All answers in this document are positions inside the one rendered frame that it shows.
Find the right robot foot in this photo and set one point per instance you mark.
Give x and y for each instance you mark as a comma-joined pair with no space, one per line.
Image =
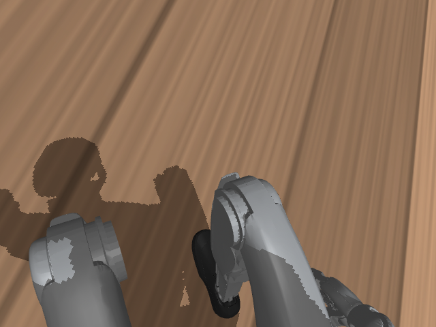
205,264

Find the right robot arm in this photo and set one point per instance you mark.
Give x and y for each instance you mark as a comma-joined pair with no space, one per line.
367,316

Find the right robot hand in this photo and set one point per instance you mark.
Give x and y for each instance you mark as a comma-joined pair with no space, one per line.
339,299

